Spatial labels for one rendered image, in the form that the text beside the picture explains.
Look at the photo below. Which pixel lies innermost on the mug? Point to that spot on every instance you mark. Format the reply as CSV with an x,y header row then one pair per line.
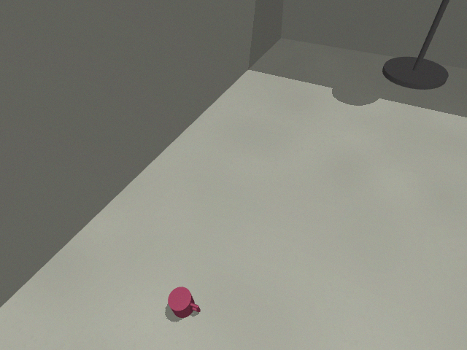
x,y
182,303

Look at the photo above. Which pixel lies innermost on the coat stand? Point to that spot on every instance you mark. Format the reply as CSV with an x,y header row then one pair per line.
x,y
418,73

